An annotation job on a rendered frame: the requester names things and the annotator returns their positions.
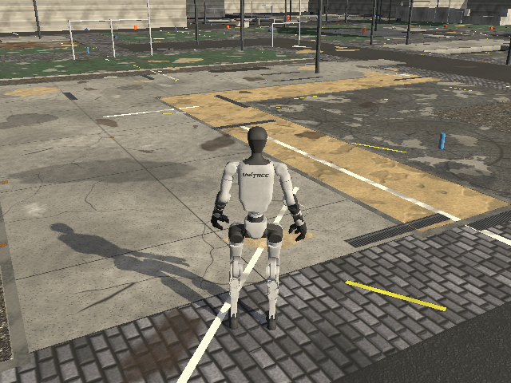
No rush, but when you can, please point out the left robot hand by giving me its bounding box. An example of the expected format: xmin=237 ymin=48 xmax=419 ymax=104
xmin=211 ymin=215 xmax=229 ymax=230

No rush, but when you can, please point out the right robot forearm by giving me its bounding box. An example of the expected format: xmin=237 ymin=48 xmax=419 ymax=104
xmin=287 ymin=194 xmax=304 ymax=226

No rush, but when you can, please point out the right robot foot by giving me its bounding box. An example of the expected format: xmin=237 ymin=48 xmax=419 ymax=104
xmin=266 ymin=311 xmax=278 ymax=330

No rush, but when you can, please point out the left robot upper arm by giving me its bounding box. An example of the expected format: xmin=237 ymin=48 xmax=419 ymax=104
xmin=218 ymin=160 xmax=240 ymax=203

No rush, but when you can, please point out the right robot hand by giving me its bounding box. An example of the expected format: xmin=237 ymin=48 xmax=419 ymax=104
xmin=289 ymin=222 xmax=307 ymax=242

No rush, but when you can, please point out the right robot upper arm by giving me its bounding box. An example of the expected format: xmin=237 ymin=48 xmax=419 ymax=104
xmin=273 ymin=162 xmax=295 ymax=206

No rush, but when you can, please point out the right robot shin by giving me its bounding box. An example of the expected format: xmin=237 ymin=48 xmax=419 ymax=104
xmin=267 ymin=266 xmax=279 ymax=319

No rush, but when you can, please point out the left robot forearm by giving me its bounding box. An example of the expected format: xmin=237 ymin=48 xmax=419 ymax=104
xmin=212 ymin=191 xmax=226 ymax=218

